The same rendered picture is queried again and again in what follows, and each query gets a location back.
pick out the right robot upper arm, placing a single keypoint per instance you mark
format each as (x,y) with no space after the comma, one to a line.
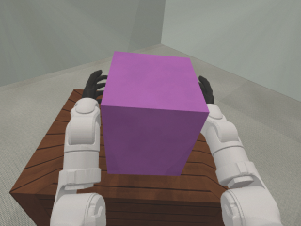
(249,206)

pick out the robot right hand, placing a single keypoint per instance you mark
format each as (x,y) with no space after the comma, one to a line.
(206,90)

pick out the carton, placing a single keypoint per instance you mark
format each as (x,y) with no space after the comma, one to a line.
(153,110)

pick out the left robot upper arm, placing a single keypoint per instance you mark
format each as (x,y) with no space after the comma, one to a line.
(79,209)

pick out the pedestal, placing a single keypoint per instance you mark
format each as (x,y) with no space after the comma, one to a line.
(191,199)

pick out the right robot forearm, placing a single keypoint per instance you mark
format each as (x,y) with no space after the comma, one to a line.
(233,169)

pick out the left robot forearm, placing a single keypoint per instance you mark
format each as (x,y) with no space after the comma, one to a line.
(81,150)

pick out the robot left hand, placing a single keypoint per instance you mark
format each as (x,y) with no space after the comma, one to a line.
(90,90)

